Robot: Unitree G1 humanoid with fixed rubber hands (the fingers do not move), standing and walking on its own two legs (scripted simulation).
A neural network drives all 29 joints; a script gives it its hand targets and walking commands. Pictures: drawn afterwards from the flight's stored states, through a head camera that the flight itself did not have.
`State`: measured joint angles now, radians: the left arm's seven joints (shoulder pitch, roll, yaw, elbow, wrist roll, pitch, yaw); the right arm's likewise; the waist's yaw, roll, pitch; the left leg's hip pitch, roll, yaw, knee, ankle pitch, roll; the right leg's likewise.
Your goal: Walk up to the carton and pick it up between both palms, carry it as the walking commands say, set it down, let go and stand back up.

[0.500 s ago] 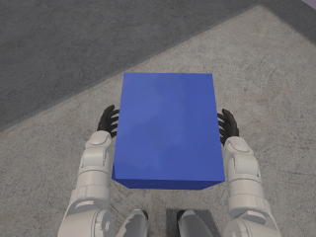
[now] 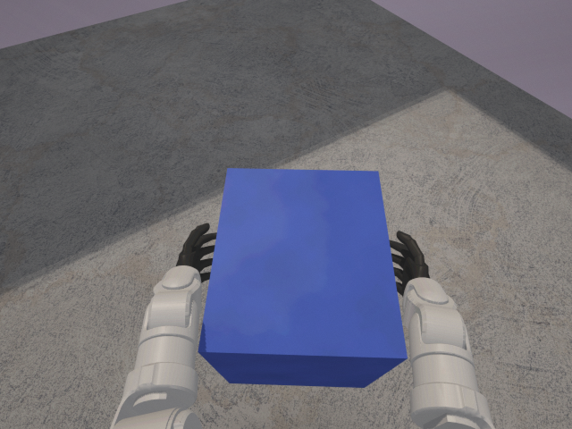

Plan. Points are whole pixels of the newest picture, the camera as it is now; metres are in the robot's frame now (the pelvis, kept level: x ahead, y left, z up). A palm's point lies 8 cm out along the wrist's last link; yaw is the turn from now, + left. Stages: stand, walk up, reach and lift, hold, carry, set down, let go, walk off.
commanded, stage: reach and lift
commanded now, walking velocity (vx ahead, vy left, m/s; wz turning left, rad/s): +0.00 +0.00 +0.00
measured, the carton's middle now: (299, 283) +0.34 +0.00 -0.07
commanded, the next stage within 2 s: hold in 1.48 s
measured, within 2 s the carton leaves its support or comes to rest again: neither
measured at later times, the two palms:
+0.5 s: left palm (174, 268) +0.31 +0.17 +0.05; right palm (429, 279) +0.30 -0.16 +0.06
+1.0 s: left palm (162, 279) +0.29 +0.18 +0.05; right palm (421, 280) +0.29 -0.15 +0.06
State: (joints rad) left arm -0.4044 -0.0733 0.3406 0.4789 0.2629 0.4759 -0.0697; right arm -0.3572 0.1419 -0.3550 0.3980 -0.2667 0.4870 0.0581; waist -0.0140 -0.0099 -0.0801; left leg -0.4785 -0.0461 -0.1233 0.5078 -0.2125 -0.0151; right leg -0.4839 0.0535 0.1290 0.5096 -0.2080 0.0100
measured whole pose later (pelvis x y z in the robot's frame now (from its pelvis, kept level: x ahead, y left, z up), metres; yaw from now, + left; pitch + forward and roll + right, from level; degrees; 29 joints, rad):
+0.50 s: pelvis +0.01 +0.00 +0.01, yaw +1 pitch -3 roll +0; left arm -0.28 -0.08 0.27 0.30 0.24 0.67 -0.07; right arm -0.25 0.14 -0.28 0.23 -0.24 0.69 0.06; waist -0.02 -0.01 -0.03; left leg -0.11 -0.04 -0.13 0.34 -0.18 0.00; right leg -0.11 0.03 0.12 0.34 -0.18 0.01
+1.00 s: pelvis +0.01 +0.01 +0.01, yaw +1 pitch -6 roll +0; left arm -0.22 -0.09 0.23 0.20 0.23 0.74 -0.06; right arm -0.20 0.13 -0.24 0.15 -0.23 0.75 0.07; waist 0.00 0.00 0.02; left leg -0.03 -0.05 -0.13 0.32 -0.18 0.00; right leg -0.03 0.03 0.12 0.32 -0.18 0.01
